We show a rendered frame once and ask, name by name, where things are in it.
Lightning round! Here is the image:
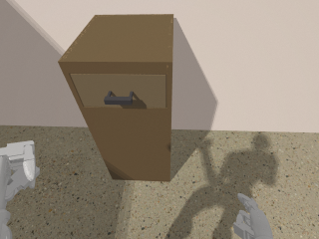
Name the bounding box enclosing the left robot forearm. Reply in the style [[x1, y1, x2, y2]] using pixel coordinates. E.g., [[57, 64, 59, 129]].
[[0, 209, 13, 239]]

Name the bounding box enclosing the drawer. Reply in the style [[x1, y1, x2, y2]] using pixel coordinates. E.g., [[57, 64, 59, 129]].
[[70, 73, 167, 108]]

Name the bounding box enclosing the left robot hand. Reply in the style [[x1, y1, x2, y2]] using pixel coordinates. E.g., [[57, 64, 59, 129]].
[[0, 140, 40, 209]]

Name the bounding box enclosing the handle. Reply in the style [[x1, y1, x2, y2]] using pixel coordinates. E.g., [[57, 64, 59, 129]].
[[104, 91, 134, 106]]

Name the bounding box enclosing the right robot hand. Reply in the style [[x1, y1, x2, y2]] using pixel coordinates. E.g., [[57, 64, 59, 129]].
[[233, 193, 273, 239]]

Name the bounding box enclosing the cabinet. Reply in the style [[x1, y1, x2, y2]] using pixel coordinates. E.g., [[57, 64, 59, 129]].
[[58, 14, 173, 182]]

